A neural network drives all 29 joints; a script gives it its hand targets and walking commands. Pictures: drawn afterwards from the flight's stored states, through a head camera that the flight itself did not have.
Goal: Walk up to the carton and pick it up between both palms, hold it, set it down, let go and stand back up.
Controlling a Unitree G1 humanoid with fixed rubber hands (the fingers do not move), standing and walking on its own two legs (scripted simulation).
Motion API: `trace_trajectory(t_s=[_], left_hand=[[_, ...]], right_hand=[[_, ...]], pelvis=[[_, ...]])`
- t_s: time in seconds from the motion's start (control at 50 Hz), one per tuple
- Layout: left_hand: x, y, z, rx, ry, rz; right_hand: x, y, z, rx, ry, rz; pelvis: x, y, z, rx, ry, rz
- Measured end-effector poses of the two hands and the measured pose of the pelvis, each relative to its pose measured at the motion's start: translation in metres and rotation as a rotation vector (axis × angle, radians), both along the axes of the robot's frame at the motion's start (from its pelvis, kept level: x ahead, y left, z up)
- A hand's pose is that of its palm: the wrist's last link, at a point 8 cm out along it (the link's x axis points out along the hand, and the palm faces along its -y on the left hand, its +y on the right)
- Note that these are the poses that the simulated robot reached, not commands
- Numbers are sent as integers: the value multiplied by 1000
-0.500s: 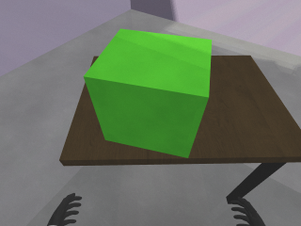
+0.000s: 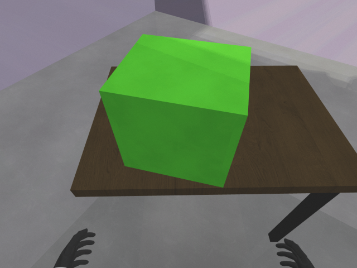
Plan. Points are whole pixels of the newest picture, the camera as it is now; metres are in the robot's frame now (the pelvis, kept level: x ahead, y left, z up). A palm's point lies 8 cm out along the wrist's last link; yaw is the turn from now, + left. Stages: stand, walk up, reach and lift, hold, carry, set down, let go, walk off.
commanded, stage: stand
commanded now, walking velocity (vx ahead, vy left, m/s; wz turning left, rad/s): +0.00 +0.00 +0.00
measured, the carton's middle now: (183, 111) +0.49 +0.00 +0.07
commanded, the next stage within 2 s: walk up in 0.20 s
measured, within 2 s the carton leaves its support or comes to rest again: neither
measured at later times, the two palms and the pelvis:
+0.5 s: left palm out of the picture +0.14 +0.27 -0.07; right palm out of the picture +0.12 -0.27 -0.09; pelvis +0.00 +0.00 +0.00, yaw +0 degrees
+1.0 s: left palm out of the picture +0.14 +0.28 -0.08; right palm out of the picture +0.13 -0.28 -0.09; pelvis -0.01 +0.00 +0.00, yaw +0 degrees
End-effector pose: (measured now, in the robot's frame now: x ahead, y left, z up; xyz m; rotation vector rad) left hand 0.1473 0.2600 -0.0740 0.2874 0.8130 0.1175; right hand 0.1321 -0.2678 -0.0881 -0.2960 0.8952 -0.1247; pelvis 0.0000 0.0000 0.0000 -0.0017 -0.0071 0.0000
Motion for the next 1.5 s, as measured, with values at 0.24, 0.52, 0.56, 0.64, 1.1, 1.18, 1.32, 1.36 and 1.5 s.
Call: trace_trajectory(t_s=[0.24,0.52,0.56,0.64,1.1,1.18,1.32,1.36,1.5], left_hand=[[-1,1,1,4,-1,-1],[-6,9,2,26,0,-4],[-6,12,3,35,1,-6],[-7,17,4,47,6,-7],[1,10,1,37,108,15],[7,6,13,6,49,0],[1,16,26,-16,-23,6],[-2,19,28,-23,-38,10],[0,25,43,-41,-126,7]], right_hand=[[-5,-3,-2,-6,17,-5],[-11,-6,-3,-11,30,-9],[-12,-6,-4,-12,33,-10],[-13,-7,-4,-15,38,-11],[3,-6,11,-1,-177,11],[4,5,26,2,-235,-6],[-8,24,45,4,-305,-28],[-11,31,48,8,-315,-35],[-11,47,64,36,-367,-71]], pelvis=[[-1,0,0,0,-2,0],[-4,0,0,0,-6,0],[-4,0,0,0,-5,0],[-4,0,0,0,-5,0],[-8,-5,3,1,-2,-4],[-13,-7,9,1,2,-5],[-24,0,15,-8,-16,-5],[-28,2,16,-11,-21,-5],[-37,6,16,-15,-35,-4]])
